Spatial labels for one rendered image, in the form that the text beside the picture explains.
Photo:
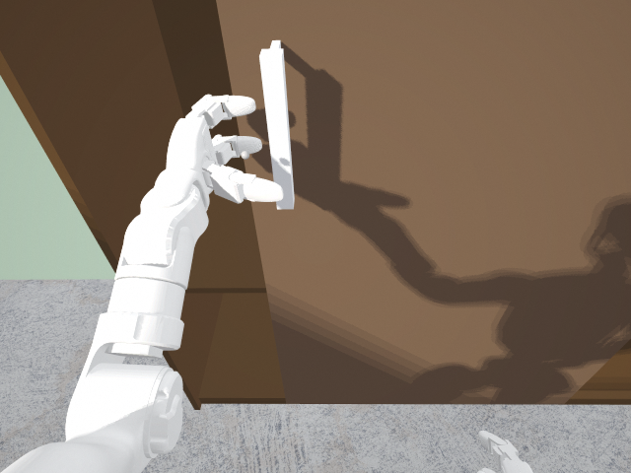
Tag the left robot upper arm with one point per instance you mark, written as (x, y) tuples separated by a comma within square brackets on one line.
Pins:
[(123, 416)]

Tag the handle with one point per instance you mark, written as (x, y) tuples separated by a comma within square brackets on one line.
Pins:
[(272, 68)]

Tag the left robot hand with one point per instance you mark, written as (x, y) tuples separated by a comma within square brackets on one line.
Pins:
[(191, 147)]

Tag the right robot hand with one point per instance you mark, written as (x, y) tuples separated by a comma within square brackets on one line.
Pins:
[(504, 454)]

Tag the wardrobe door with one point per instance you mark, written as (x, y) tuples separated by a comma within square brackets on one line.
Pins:
[(615, 374), (461, 231)]

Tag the robot left forearm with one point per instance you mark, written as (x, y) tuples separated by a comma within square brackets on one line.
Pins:
[(143, 315)]

